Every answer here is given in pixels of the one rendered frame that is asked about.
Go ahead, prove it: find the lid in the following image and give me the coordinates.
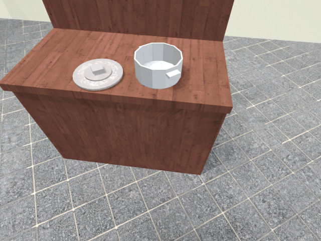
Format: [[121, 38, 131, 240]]
[[73, 59, 123, 91]]

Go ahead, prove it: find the pot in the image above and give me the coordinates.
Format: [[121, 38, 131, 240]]
[[134, 43, 183, 89]]

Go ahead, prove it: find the knob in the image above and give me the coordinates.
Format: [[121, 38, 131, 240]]
[[90, 63, 104, 74]]

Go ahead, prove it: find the table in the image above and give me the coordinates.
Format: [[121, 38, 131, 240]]
[[0, 0, 234, 175]]

